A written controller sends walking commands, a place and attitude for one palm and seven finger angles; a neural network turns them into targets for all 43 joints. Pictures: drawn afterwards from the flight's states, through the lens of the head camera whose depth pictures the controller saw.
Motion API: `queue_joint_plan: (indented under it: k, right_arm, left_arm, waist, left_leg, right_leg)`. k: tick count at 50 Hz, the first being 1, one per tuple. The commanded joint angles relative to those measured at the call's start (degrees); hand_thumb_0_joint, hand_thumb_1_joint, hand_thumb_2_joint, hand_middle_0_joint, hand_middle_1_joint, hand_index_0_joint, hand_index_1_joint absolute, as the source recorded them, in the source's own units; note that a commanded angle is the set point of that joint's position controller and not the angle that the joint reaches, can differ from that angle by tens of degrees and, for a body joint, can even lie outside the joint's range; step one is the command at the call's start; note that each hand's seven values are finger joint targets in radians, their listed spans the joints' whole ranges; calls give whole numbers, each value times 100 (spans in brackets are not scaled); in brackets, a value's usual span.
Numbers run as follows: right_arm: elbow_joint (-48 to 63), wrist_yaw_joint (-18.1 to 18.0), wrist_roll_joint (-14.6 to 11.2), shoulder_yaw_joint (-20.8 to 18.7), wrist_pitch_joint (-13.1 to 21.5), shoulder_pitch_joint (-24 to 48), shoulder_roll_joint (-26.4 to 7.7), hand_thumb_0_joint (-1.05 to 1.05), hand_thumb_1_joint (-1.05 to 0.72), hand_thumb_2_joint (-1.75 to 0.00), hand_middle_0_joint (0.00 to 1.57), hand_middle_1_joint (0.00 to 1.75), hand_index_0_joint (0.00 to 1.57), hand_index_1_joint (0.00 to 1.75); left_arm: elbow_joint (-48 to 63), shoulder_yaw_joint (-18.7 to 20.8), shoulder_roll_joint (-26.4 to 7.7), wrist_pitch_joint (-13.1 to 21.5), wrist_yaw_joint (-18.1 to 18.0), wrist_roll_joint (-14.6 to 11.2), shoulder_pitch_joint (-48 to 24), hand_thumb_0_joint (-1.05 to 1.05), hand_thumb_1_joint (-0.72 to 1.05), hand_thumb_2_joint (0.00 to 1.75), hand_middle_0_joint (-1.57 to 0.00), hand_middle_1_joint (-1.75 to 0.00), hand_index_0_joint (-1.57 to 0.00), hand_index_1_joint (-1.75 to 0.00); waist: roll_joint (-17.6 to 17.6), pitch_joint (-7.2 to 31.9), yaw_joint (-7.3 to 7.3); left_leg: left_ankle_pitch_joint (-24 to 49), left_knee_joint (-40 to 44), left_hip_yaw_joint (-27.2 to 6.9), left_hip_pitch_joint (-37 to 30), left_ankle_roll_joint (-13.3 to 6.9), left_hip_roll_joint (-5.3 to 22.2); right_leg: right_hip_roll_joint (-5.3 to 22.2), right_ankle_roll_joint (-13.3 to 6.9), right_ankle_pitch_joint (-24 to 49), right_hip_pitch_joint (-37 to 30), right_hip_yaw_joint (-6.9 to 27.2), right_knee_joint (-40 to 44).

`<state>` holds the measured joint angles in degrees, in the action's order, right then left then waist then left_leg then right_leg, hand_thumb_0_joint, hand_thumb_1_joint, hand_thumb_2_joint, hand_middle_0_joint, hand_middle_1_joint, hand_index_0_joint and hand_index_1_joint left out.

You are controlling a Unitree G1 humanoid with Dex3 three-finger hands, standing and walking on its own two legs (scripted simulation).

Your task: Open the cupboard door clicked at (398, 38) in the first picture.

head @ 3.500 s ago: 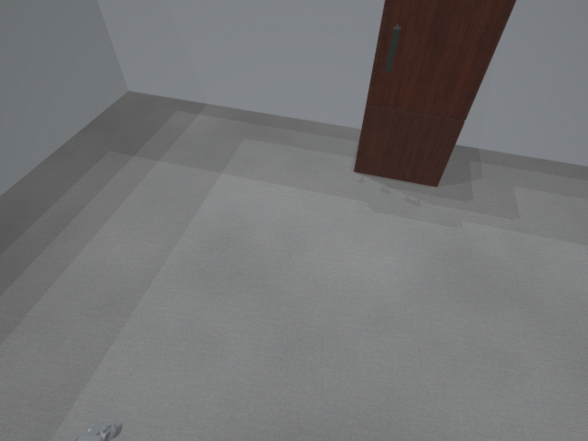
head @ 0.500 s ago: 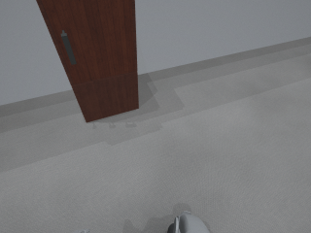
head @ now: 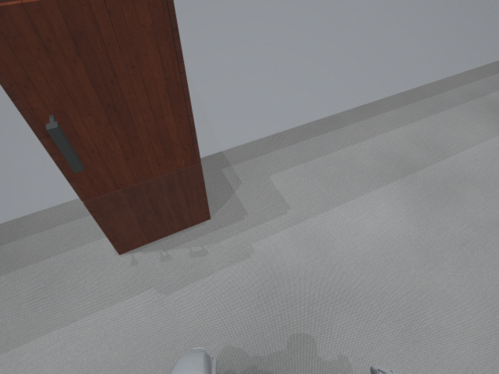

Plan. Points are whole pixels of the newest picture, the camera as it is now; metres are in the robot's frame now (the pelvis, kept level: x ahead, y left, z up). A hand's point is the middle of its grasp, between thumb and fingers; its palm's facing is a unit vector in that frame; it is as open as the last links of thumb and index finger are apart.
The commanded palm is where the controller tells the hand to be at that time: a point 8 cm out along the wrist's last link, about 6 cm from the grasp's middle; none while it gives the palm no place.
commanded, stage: turn to face it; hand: left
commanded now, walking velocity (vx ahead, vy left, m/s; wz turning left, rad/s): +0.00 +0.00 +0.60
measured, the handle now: (65, 143) +0.66 +0.56 -0.09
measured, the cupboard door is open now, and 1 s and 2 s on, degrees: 0 0 0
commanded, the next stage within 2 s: take the last steps up to it in 0.84 s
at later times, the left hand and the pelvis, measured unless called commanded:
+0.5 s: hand out of the picture +0.13 +0.24 -0.16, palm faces +0.26 -0.93 -0.24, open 7.4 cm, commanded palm none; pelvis +0.07 +0.02 +0.00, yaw +13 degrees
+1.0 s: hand out of the picture -0.01 +0.17 -0.17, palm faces +0.52 -0.82 -0.24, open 7.4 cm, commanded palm none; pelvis +0.06 -0.01 +0.00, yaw +30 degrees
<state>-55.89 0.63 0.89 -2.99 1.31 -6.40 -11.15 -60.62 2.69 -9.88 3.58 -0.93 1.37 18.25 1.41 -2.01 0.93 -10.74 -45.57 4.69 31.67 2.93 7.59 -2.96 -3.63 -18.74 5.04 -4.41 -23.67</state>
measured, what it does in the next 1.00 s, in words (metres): steps on the spot, turning left: left foot, then right foot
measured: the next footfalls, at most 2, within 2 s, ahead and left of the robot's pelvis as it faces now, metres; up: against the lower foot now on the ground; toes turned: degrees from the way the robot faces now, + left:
left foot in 0.08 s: +0.16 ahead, +0.12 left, +0.00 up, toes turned +10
right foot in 0.60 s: +0.15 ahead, -0.12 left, +0.00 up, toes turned +17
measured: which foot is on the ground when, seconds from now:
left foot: up 0.00-0.06, down 0.08-0.60, up 0.62-1.00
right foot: down 0.00-0.10, up 0.12-0.58, down 0.60-1.00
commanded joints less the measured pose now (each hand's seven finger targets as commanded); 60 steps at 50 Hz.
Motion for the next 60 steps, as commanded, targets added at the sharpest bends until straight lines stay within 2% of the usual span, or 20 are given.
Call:
queue_joint_plan:
  k: [1, 3, 5, 6, 9, 14, 24, 28, 29, 30, 31, 33, 36, 42, 47, 50, 51, 52, 53, 60]
  right_arm:
    - [105, -23, 10, 90, 114, -312, -106, 0, -90, -90, 20, 30, 20, 30]
    - [-174, -61, 59, -1, 126, -1237, -501, 0, -90, -90, 20, 30, 20, 30]
    - [-224, -109, 20, -128, 68, -1909, -1307, 0, -90, -90, 20, 30, 20, 30]
    - [-185, -131, -17, -84, -5, -1617, -1182, 0, -90, -90, 20, 30, 20, 30]
    - [100, -181, 7, -30, -30, -745, -792, 0, -90, -90, 20, 30, 20, 30]
    - [312, -132, 20, -167, -100, -534, -863, 0, -90, -90, 20, 30, 20, 30]
    - [413, -110, 71, -388, -233, -905, -1132, 0, -90, -90, 20, 30, 20, 30]
    - [578, -76, 35, -423, -303, -616, -1106, 0, -90, -90, 20, 30, 20, 30]
    - [641, -46, -7, -411, -327, -554, -920, 0, -90, -90, 20, 30, 20, 30]
    - [760, -37, -52, -346, -331, -647, -487, 0, -90, -90, 20, 30, 20, 30]
    - [814, -57, 39, -387, -318, -483, -716, 0, -90, -90, 20, 30, 20, 30]
    - [581, 12, 79, -414, -455, -760, -725, 0, -90, -90, 20, 30, 20, 30]
    - [416, 57, 59, -345, -464, -970, -589, 0, -90, -90, 20, 30, 20, 30]
    - [573, 21, 20, -214, -456, -182, -527, 0, -90, -90, 20, 30, 20, 30]
    - [573, -5, -44, -97, -368, 10, -455, 0, -90, -90, 20, 30, 20, 30]
    - [357, -20, -16, -62, -238, -546, -544, 0, -90, -90, 20, 30, 20, 30]
    - [270, -36, 12, -120, -159, -863, -869, 0, -90, -90, 20, 30, 20, 30]
    - [210, -58, 76, -263, -113, -1153, -1473, 0, -90, -90, 20, 30, 20, 30]
    - [106, -76, 69, -293, -166, -1465, -1645, 0, -90, -90, 20, 30, 20, 30]
    - [-7, -220, -3, -13, 97, -1085, -765, 0, -90, -90, 20, 30, 20, 30]
  left_arm:
    - [78, 75, -733, 53, -103, -26, 400, 0, 90, 90, -20, -30, -20, -30]
    - [126, 75, -752, -27, -138, -79, 330, 0, 90, 90, -20, -30, -20, -30]
    - [305, -18, -463, -58, -135, -197, 683, 0, 90, 90, -20, -30, -20, -30]
    - [380, 39, -635, -138, -179, -139, 441, 0, 90, 90, -20, -30, -20, -30]
    - [460, 152, -552, -289, -80, -51, -117, 0, 90, 90, -20, -30, -20, -30]
    - [560, 248, -459, -493, -48, -19, -58, 0, 90, 90, -20, -30, -20, -30]
    - [1166, 256, -529, -480, -66, -68, -857, 0, 90, 90, -20, -30, -20, -30]
    - [1095, 273, -681, -440, -105, -121, -245, 0, 90, 90, -20, -30, -20, -30]
    - [1066, 326, -924, -413, -138, -78, -22, 0, 90, 90, -20, -30, -20, -30]
    - [1147, 412, -1522, -358, -178, 30, -55, 0, 90, 90, -20, -30, -20, -30]
    - [1301, 357, -1631, -399, -183, -10, -400, 0, 90, 90, -20, -30, -20, -30]
    - [1481, 282, -1176, -343, -172, -40, -1170, 0, 90, 90, -20, -30, -20, -30]
    - [1420, 167, -901, -294, -134, -37, -1121, 0, 90, 90, -20, -30, -20, -30]
    - [1039, 203, -1148, -294, -119, 21, -80, 0, 90, 90, -20, -30, -20, -30]
    - [830, 266, -1345, -323, -116, 69, 72, 0, 90, 90, -20, -30, -20, -30]
    - [700, 247, -1268, -324, -78, -8, -91, 0, 90, 90, -20, -30, -20, -30]
    - [742, 203, -1102, -340, -43, -63, -140, 0, 90, 90, -20, -30, -20, -30]
    - [897, 135, -708, -351, 17, -80, -126, 0, 90, 90, -20, -30, -20, -30]
    - [1055, 61, -649, -360, 9, 7, -582, 0, 90, 90, -20, -30, -20, -30]
    - [409, 36, -609, -330, 187, 21, -288, 0, 90, 90, -20, -30, -20, -30]
  waist:
    - [-770, 149, -66]
    - [-321, 679, -446]
    - [1676, 1454, -443]
    - [915, 1082, -350]
    - [699, 130, -118]
    - [526, 331, -42]
    - [854, 601, -308]
    - [750, 727, 8]
    - [144, 704, 122]
    - [-1619, 612, 129]
    - [-1674, 270, 93]
    - [-1213, -39, -323]
    - [-1053, -212, -385]
    - [-1234, 132, 122]
    - [-1537, 441, 213]
    - [-1271, 750, -79]
    - [-508, 896, -263]
    - [1281, 956, -416]
    - [1420, 579, -618]
    - [630, -384, -159]
  left_leg:
    - [257, 1038, 236, -908, -221, -454]
    - [2186, 1742, 6, -2390, -392, -365]
    - [6393, 1799, -2363, -3945, -1742, 1803]
    - [5190, 2164, -2302, -3300, -1891, 1735]
    - [2362, 2748, -1815, -1876, -1395, 960]
    - [93, 3178, -1679, -1286, -1183, 517]
    - [584, 2777, -2715, -1937, -1349, 403]
    - [491, 2431, -2630, -1168, -966, 7]
    - [-282, 1893, -2287, -421, -646, -333]
    - [-1456, 396, -1133, 731, -133, -1128]
    - [-2090, -852, -801, 628, -79, -1095]
    - [-1368, -2028, -937, 209, -76, -788]
    - [-834, -2382, -584, 257, 59, -662]
    - [-1372, -1129, -261, -10, 168, -588]
    - [-1565, 376, -8, -839, 28, -695]
    - [-460, 2035, 139, -2269, -107, -754]
    - [-95, 2539, -285, -3193, -279, -295]
    - [432, 2728, -2119, -4020, -850, 1112]
    - [565, 2985, -2641, -3775, -1400, 1619]
    - [743, 3396, -1237, -2783, -1207, 591]
  right_leg:
    - [1514, -226, 4930, -388, 337, -147]
    - [1279, 178, 4367, -31, -41, -1645]
    - [312, 597, -1885, 1817, -95, -4440]
    - [497, 572, -1853, 1945, 386, -4729]
    - [834, 667, -922, 2220, 476, -4503]
    - [772, 756, -283, 1964, 326, -3927]
    - [447, 752, -706, 1904, 429, -2197]
    - [311, 628, 126, 388, 335, -348]
    - [833, 459, 196, -345, 742, 490]
    - [2432, -66, -231, -851, 2411, 1271]
    - [3165, -431, 446, 272, 2648, 1230]
    - [2442, -279, 459, 1178, 1635, 1140]
    - [1922, -103, 1862, 841, 553, 652]
    - [2122, -346, 3359, -159, 443, 224]
    - [2186, -375, 4097, -372, 412, -147]
    - [1967, 59, 2505, 142, 188, -484]
    - [1691, 310, 1423, 891, -157, -1118]
    - [966, 650, -792, 2453, -582, -2291]
    - [770, 638, -1854, 3097, -267, -3167]
    - [951, 624, 54, 2888, 137, -3792]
